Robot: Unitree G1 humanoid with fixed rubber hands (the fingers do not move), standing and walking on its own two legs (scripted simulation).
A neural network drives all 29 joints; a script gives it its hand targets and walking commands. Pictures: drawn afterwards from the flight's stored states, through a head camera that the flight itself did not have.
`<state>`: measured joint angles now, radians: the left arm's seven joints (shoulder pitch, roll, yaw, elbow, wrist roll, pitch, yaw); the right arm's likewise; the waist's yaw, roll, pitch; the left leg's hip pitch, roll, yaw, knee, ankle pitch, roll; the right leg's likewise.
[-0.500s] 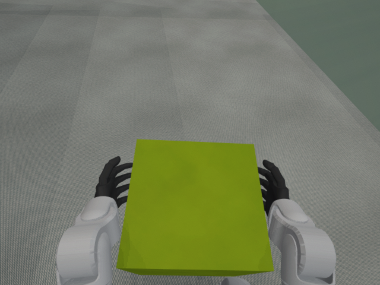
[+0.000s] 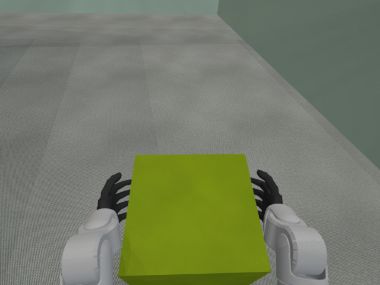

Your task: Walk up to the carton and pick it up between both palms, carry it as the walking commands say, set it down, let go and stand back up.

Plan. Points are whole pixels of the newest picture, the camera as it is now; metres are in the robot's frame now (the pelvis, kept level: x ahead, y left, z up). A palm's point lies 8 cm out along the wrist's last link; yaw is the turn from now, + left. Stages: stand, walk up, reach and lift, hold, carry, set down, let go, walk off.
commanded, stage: carry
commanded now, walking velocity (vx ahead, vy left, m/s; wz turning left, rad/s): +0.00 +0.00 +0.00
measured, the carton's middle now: (190, 229) +0.23 +0.01 +0.02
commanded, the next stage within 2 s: none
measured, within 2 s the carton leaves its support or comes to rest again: neither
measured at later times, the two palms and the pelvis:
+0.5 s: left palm (115, 216) +0.21 +0.14 +0.09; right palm (280, 219) +0.21 -0.16 +0.10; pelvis -0.02 +0.00 +0.00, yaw +0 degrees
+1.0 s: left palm (100, 202) +0.24 +0.18 +0.09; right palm (258, 205) +0.24 -0.12 +0.09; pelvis +0.00 +0.03 +0.00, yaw +0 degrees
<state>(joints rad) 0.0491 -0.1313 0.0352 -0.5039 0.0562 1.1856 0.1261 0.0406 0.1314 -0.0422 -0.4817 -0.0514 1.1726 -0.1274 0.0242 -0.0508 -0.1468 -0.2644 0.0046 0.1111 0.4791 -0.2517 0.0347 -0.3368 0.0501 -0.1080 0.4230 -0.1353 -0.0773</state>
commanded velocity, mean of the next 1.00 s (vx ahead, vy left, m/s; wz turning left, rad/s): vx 0.00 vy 0.00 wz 0.00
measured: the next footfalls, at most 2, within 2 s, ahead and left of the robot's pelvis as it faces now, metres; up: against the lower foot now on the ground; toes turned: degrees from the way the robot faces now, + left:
none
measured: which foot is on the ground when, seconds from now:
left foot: down 0.00-1.00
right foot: down 0.00-1.00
